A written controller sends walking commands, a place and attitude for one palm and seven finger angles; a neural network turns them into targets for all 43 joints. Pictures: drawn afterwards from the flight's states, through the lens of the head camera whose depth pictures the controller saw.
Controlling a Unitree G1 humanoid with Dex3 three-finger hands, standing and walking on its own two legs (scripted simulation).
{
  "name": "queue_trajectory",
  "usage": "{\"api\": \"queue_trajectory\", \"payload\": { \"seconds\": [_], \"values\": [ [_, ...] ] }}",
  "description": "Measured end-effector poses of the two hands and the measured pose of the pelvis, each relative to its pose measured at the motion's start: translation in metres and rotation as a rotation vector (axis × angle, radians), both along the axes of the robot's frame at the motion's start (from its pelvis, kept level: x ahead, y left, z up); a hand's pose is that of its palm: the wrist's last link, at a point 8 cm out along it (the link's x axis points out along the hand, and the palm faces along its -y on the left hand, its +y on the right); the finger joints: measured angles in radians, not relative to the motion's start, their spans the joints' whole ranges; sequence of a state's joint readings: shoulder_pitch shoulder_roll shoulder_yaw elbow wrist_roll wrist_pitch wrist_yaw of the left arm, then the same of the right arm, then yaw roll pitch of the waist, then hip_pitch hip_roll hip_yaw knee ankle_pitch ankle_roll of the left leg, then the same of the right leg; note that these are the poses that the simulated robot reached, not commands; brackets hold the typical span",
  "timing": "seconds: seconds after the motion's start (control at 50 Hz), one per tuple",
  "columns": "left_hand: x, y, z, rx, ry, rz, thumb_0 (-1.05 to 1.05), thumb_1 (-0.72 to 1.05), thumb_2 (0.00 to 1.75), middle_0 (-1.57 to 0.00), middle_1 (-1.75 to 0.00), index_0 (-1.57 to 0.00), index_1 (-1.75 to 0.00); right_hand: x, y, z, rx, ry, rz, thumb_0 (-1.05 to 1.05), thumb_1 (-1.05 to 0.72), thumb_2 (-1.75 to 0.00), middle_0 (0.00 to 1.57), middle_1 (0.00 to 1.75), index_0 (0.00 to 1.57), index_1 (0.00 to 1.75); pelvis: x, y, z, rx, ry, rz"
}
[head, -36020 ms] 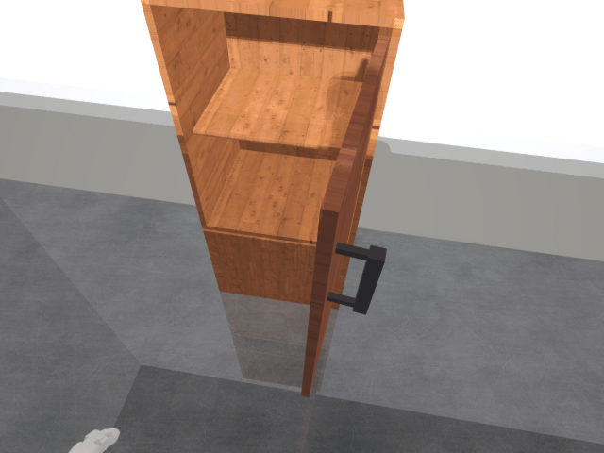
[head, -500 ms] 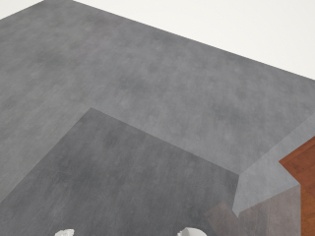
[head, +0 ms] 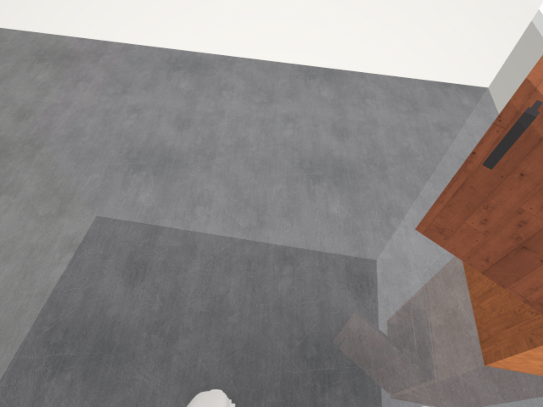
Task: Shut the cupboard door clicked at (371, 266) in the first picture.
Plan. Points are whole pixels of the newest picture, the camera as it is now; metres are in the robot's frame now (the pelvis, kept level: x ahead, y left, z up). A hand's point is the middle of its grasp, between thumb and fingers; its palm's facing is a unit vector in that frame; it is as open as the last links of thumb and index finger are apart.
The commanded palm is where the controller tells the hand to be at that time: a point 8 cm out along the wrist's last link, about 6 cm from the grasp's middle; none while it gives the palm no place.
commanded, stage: turn to face it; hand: left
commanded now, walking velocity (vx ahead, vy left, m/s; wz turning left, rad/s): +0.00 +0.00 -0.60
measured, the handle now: (512, 135) +0.61 -0.42 +0.05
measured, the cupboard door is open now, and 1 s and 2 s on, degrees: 56 56 56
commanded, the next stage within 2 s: take the last steps up to it in 1.04 s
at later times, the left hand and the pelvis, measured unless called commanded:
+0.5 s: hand (181, 366) +0.20 +0.17 -0.16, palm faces -0.31 -0.91 -0.27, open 7.4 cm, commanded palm none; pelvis +0.01 +0.00 -0.01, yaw -19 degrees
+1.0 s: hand (196, 356) +0.22 +0.15 -0.18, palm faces -0.48 -0.85 -0.19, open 7.4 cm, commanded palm none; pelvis +0.05 +0.01 +0.00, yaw -32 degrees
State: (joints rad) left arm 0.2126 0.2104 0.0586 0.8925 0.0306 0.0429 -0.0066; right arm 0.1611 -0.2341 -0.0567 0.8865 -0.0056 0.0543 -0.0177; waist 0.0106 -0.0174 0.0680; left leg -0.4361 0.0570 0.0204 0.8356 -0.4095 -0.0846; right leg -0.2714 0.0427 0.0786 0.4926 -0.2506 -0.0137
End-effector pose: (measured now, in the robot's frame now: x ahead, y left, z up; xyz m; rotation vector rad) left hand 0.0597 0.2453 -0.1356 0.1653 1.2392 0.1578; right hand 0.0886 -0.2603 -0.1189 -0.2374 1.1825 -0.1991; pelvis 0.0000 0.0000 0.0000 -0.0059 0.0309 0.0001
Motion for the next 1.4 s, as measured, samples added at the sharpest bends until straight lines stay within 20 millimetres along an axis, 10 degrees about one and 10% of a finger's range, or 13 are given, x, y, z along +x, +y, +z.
{"api": "queue_trajectory", "payload": {
  "seconds": [0.12, 0.28, 0.52, 0.72, 0.92, 1.18, 1.3, 1.4],
  "values": [
    [0.017, 0.024, -0.021, -0.027, 0.034, -0.041, 0.00, 0.90, 0.90, -0.20, -0.30, -0.20, -0.30, 0.002, 0.025, 0.007, -0.034, -0.066, -0.030, 0.01, -0.90, -0.90, 0.20, 0.30, 0.20, 0.30, 0.006, 0.023, -0.008, -0.012, -0.007, -0.080],
    [0.063, 0.035, -0.002, -0.013, 0.011, -0.149, 0.00, 0.91, 0.90, -0.20, -0.30, -0.20, -0.30, -0.040, 0.039, 0.014, -0.020, -0.010, -0.131, 0.01, -0.90, -0.89, 0.20, 0.30, 0.21, 0.30, 0.012, 0.030, 0.006, -0.048, -0.014, -0.178],
    [0.145, -0.036, 0.011, 0.049, -0.134, -0.393, 0.00, 0.91, 0.90, -0.20, -0.29, -0.20, -0.30, -0.137, 0.002, -0.033, 0.056, 0.107, -0.392, 0.01, -0.90, -0.90, 0.20, 0.30, 0.21, 0.30, 0.013, -0.004, -0.016, -0.010, -0.029, -0.340],
    [0.139, -0.065, 0.015, 0.031, -0.059, -0.480, 0.00, 0.91, 0.90, -0.20, -0.30, -0.20, -0.30, -0.130, -0.014, -0.010, 0.037, 0.049, -0.470, 0.01, -0.90, -0.90, 0.20, 0.30, 0.20, 0.30, 0.016, -0.009, 0.002, 0.012, -0.015, -0.432],
    [0.162, -0.050, -0.017, -0.023, 0.010, -0.511, 0.00, 0.90, 0.90, -0.20, -0.30, -0.20, -0.30, -0.105, 0.013, 0.001, -0.029, -0.010, -0.507, 0.01, -0.90, -0.90, 0.20, 0.30, 0.20, 0.30, 0.043, 0.012, -0.008, -0.012, -0.003, -0.522],
    [0.197, -0.080, 0.005, 0.008, -0.007, -0.632, 0.00, 0.91, 0.90, -0.20, -0.29, -0.20, -0.30, -0.154, 0.053, -0.011, 0.073, 0.086, -0.650, 0.01, -0.90, -0.89, 0.20, 0.30, 0.21, 0.30, 0.047, 0.004, 0.002, -0.035, -0.019, -0.622],
    [0.195, -0.107, 0.007, 0.015, -0.052, -0.664, 0.00, 0.91, 0.90, -0.20, -0.30, -0.20, -0.30, -0.187, 0.045, -0.033, 0.126, 0.149, -0.719, 0.01, -0.90, -0.90, 0.20, 0.30, 0.20, 0.30, 0.047, -0.015, -0.007, -0.029, -0.028, -0.640],
    [0.180, -0.110, 0.007, 0.010, 0.005, -0.651, 0.00, 0.91, 0.90, -0.20, -0.30, -0.20, -0.30, -0.174, 0.021, -0.015, 0.099, 0.126, -0.720, 0.01, -0.90, -0.90, 0.20, 0.30, 0.20, 0.30, 0.058, -0.028, 0.003, -0.016, -0.022, -0.653]
  ]
}}
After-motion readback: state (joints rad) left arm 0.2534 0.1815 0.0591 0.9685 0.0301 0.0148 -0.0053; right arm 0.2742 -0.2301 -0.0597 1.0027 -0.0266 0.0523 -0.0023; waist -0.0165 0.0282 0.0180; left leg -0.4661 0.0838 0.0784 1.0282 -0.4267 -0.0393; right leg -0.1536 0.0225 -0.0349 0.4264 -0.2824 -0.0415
